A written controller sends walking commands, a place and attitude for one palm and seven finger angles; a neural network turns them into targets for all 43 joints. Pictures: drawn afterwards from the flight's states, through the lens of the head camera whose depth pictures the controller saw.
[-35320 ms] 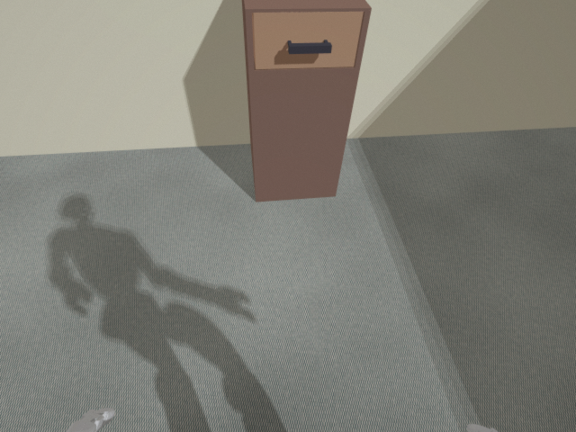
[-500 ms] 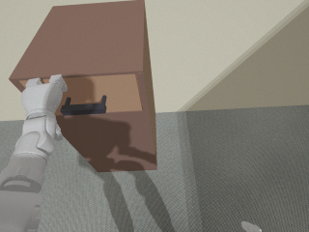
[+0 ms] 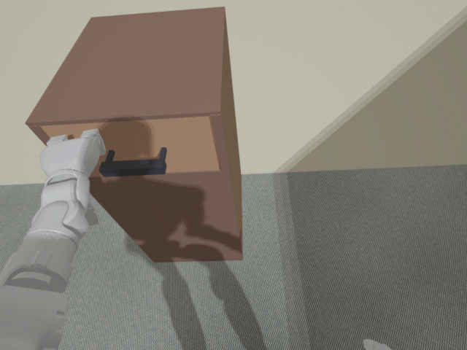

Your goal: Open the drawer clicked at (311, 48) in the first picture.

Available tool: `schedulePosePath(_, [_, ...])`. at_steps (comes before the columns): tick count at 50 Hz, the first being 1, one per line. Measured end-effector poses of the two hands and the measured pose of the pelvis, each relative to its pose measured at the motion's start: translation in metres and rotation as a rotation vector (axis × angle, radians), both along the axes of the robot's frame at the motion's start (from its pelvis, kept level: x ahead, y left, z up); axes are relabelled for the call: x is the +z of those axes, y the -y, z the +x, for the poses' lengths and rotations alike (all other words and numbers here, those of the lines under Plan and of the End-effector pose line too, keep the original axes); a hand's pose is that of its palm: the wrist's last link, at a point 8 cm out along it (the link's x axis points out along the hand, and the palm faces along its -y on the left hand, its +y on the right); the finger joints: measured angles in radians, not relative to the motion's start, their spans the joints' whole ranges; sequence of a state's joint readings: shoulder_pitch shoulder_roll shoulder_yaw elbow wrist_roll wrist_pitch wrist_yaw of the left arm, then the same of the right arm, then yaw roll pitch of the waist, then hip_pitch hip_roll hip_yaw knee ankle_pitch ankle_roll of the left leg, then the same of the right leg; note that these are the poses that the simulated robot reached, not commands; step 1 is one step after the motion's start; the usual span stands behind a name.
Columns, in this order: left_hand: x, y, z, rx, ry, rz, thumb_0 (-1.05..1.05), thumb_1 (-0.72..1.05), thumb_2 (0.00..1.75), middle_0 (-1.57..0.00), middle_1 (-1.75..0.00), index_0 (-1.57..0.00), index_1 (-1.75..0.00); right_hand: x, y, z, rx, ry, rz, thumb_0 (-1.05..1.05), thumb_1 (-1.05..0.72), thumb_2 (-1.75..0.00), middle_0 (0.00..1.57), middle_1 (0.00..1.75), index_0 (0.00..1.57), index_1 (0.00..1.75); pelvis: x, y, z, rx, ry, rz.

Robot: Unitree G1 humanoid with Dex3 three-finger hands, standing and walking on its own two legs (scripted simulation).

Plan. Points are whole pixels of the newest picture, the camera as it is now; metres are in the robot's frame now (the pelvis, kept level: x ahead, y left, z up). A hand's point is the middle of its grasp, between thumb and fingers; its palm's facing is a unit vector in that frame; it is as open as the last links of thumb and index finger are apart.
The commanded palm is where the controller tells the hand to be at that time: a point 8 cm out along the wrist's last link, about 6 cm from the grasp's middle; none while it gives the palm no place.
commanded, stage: lower the fingers behind the handle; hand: left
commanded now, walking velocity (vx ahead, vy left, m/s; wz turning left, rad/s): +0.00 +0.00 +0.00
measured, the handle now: (135, 160) +0.49 +0.25 +0.00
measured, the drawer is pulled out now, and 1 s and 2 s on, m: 0.00 0.00 0.00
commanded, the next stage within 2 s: lift the hand off the handle in 1.64 s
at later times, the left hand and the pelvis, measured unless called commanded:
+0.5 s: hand (116, 187) +0.40 +0.26 +0.02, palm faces -0.09 +0.00 -1.00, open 14.0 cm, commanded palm +0.38 +0.25 +0.08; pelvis -0.01 -0.01 -0.01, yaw +0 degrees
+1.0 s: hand (129, 185) +0.41 +0.24 +0.01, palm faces +0.00 +0.01 -1.00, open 13.8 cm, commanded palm +0.38 +0.25 +0.04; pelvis -0.02 -0.01 -0.02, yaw +0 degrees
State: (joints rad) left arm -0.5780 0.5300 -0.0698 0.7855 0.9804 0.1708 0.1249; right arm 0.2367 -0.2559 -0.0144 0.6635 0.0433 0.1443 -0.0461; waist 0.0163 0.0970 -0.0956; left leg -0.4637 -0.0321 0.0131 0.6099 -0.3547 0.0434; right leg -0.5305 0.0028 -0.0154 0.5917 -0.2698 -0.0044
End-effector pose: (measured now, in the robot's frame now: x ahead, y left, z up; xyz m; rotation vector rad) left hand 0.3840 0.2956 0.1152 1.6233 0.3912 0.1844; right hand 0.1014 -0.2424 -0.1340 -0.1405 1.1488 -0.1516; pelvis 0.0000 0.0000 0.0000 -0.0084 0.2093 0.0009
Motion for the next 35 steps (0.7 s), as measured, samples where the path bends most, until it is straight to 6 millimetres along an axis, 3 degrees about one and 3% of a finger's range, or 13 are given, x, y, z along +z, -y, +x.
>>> schedulePosePath(2, [-0.013,0.006,-0.006,-0.035,-0.084,-0.070,0.00,-0.48,0.30,-0.31,-1.20,-0.31,-1.19,0.003,0.004,-0.002,0.009,-0.005,-0.026,0.00,-0.91,-0.89,0.20,0.30,0.20,0.30,0.001,0.001,0.001,0.015,0.012,-0.002])
schedulePosePath(5, [-0.028,0.031,-0.012,-0.174,-0.114,-0.141,0.00,-0.48,0.30,-0.32,-1.20,-0.31,-1.20,0.009,0.013,-0.001,0.031,-0.002,-0.081,0.00,-0.91,-0.89,0.20,0.30,0.21,0.30,0.000,0.003,0.002,0.034,0.025,-0.003])
schedulePosePath(11, [-0.020,0.060,-0.007,-0.418,0.073,-0.156,0.00,-0.48,0.30,-0.32,-1.20,-0.32,-1.21,0.013,0.029,0.003,0.029,0.019,-0.147,0.00,-0.91,-0.89,0.20,0.30,0.20,0.30,-0.007,0.004,-0.002,0.033,0.003,-0.005])
schedulePosePath(16, [-0.017,0.054,0.005,-0.349,0.214,-0.100,0.00,-0.48,0.30,-0.32,-1.20,-0.31,-1.20,0.005,0.030,-0.002,0.015,0.018,-0.113,0.00,-0.91,-0.90,0.20,0.30,0.20,0.30,-0.013,0.005,-0.007,0.012,-0.041,-0.003])
schedulePosePath(23, [-0.042,0.037,0.001,-0.162,0.056,-0.039,0.00,-0.48,0.30,-0.32,-1.20,-0.30,-1.20,-0.005,0.019,-0.020,-0.023,-0.027,-0.043,0.00,-0.91,-0.89,0.20,0.30,0.20,0.30,-0.010,0.006,-0.006,0.000,-0.049,-0.001])
schedulePosePath(29, [-0.034,0.048,0.003,-0.250,0.052,-0.094,0.00,-0.48,0.30,-0.31,-1.20,-0.28,-1.19,-0.002,0.019,-0.031,-0.030,-0.049,-0.071,0.00,-0.91,-0.89,0.20,0.30,0.20,0.30,-0.009,0.008,-0.004,0.010,-0.030,-0.003])
schedulePosePath(35, [-0.042,0.053,0.003,-0.303,0.088,-0.105,0.00,-0.49,0.30,-0.32,-1.23,-0.30,-1.19,-0.001,0.027,-0.034,-0.035,-0.046,-0.090,0.00,-0.91,-0.89,0.20,0.30,0.20,0.30,-0.013,0.007,-0.007,0.000,-0.044,-0.002])
